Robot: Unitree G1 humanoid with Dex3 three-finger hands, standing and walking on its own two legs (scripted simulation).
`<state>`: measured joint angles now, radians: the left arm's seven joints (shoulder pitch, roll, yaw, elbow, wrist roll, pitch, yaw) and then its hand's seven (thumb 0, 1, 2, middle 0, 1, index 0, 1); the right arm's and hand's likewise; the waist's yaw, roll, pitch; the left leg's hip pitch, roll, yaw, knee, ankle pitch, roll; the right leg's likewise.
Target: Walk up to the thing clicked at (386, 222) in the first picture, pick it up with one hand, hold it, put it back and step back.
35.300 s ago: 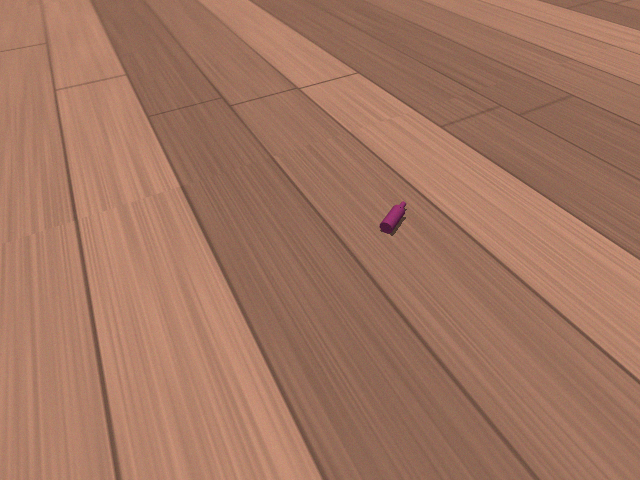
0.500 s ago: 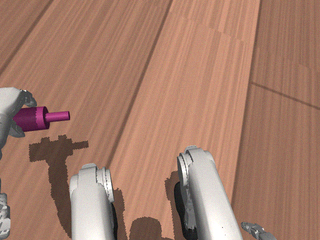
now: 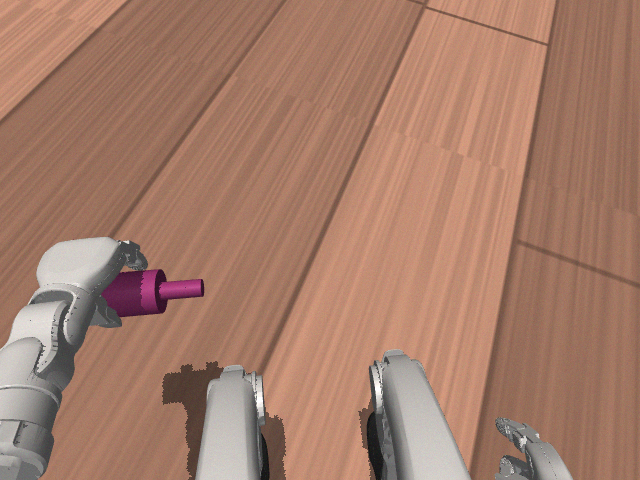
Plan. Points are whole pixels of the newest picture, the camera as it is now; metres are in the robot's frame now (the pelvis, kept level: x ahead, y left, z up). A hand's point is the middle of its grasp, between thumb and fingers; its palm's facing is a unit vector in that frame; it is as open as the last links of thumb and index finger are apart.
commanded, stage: lift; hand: left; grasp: from above
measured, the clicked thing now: (131, 293) +0.40 +0.26 -0.11
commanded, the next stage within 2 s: hold in 0.80 s
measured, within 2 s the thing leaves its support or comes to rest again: neither
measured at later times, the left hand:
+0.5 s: hand (66, 274) +0.35 +0.24 +0.09, palm faces -0.44 -0.08 -0.89, open 8.8 cm
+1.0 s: hand (37, 230) +0.36 +0.23 +0.16, palm faces -0.46 -0.07 -0.88, open 8.9 cm
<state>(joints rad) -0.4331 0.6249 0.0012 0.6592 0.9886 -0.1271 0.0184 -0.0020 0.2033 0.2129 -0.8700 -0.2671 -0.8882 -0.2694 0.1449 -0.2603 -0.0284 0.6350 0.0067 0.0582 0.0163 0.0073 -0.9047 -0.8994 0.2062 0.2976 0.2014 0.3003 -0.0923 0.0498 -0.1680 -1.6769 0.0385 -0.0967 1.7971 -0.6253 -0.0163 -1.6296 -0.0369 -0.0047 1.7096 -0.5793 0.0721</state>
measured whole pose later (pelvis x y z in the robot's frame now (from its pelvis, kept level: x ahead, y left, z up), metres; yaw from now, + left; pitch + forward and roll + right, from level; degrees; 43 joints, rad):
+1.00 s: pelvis +0.06 -0.01 +0.21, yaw +1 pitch +7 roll +0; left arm -0.29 0.42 -0.17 0.78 1.00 -0.06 0.05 0.00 0.18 0.30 -0.81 -0.34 -0.83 -0.35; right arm 0.24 -0.24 -0.04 0.72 0.04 -0.01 -0.04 0.01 -0.90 -0.90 0.21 0.30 0.20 0.30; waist -0.03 0.03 -0.07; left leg -0.56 0.06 0.02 0.80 -0.36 -0.03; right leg -0.57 -0.04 0.03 0.77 -0.33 0.05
